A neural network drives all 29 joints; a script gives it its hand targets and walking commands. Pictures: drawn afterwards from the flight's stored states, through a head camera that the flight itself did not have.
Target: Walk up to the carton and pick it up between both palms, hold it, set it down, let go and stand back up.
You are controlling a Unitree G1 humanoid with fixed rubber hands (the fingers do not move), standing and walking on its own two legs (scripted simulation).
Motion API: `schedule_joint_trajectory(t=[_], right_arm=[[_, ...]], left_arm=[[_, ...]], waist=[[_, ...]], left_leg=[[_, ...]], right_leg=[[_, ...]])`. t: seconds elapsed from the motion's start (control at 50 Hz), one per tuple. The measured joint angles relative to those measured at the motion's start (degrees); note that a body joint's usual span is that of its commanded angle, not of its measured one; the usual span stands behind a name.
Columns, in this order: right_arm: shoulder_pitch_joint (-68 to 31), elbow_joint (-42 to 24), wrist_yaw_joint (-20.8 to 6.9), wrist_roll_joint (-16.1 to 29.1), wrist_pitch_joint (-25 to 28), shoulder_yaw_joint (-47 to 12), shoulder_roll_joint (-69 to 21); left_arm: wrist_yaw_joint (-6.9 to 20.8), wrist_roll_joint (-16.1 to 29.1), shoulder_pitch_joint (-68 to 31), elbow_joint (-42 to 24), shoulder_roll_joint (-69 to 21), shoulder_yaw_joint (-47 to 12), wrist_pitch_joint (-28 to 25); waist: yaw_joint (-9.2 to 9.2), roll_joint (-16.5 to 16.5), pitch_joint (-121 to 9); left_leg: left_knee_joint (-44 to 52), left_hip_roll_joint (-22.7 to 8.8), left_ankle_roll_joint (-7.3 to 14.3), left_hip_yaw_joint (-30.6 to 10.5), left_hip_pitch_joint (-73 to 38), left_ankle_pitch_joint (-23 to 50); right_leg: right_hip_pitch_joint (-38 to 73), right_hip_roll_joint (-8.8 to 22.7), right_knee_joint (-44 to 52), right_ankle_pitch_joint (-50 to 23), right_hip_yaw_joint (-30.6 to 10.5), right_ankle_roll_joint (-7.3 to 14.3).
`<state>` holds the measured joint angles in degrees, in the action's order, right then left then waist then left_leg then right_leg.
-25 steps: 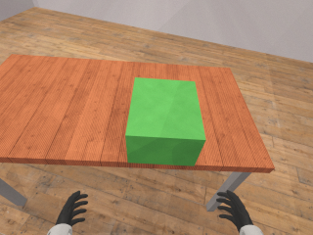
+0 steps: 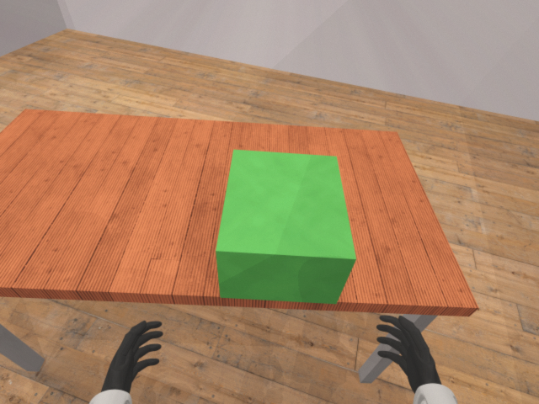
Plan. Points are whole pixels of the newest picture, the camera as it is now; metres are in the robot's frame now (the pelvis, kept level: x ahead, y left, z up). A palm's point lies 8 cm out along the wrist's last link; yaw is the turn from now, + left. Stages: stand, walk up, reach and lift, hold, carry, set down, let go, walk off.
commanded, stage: reach and lift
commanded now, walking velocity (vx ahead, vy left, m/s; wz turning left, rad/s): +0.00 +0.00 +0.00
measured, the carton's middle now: (282, 222) +0.47 -0.01 -0.05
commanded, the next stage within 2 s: none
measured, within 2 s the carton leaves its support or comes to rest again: neither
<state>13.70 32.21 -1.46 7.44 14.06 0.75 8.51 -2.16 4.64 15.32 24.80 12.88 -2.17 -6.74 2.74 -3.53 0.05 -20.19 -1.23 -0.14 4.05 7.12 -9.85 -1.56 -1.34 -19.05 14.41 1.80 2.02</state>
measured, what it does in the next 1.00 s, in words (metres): stands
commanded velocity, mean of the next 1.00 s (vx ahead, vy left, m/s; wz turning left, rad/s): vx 0.00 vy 0.00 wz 0.00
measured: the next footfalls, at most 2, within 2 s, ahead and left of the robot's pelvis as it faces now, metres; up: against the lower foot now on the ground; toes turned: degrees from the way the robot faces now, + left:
none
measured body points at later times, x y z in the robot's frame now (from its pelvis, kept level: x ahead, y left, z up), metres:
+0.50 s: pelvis +0.00 -0.01 +0.00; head -0.01 +0.00 +0.45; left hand +0.23 +0.23 -0.02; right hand +0.23 -0.20 -0.02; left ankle +0.01 +0.12 -0.75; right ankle -0.04 -0.09 -0.75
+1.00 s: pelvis +0.01 +0.00 +0.00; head +0.00 +0.01 +0.45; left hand +0.32 +0.22 +0.03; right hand +0.32 -0.19 +0.03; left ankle +0.01 +0.12 -0.75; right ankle -0.04 -0.10 -0.75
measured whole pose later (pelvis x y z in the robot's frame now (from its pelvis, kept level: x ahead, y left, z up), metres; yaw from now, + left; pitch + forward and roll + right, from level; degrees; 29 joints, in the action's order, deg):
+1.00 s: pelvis +0.01 +0.00 +0.00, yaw -1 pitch +0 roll +0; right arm -12.6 36.4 4.4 14.5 11.0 -3.4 10.4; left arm 0.8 7.5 -12.5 32.1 12.7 2.3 -4.9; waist 1.3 -1.7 -0.7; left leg -20.0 -1.3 -0.3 3.6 9.8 -9.9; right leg -4.5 -1.8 -18.6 13.9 0.6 1.9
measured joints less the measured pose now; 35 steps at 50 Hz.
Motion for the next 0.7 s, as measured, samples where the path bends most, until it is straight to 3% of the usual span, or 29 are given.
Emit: schedule_joint_trajectory(t=[0.28, 0.44, 0.58, 0.7], right_arm=[[-0.7, -4.1, 3.4, -0.1, 4.2, -1.8, -2.0], [-5.2, 0.0, 4.5, 2.1, 7.4, -4.0, -2.0], [-8.9, 2.4, 4.5, 3.6, 7.9, -3.9, -1.8], [-14.1, 2.5, 4.7, 4.7, 5.3, -3.1, -0.3]], left_arm=[[2.7, 4.3, -3.3, 3.0, 2.2, 0.1, -8.0], [4.6, 5.0, -8.1, 7.7, 2.2, 1.6, -13.5], [3.7, 5.8, -11.9, 9.6, 2.5, 1.2, -13.9], [2.6, 6.8, -16.4, 8.9, 2.6, 0.3, -10.9]], waist=[[-1.29, 1.8, -0.8], [-1.78, 1.3, -0.5], [-1.74, 1.1, -0.2], [-2.13, 1.4, -1.2]], left_leg=[[-0.9, -0.1, -0.6, -0.9, 1.0, -0.6], [-2.0, -0.1, -0.8, -1.4, 1.2, -1.2], [-3.0, -0.1, -0.7, -1.4, 2.7, -1.5], [-2.9, 0.0, -0.4, -1.1, 3.7, -1.4]], right_leg=[[-1.3, -0.2, -1.9, 1.4, 0.4, 0.5], [-1.3, -0.4, -2.7, 1.9, 0.6, 0.6], [-2.8, -0.4, -3.7, 2.1, 0.4, 0.5], [-4.0, -0.3, -3.5, 1.7, -0.1, 0.2]])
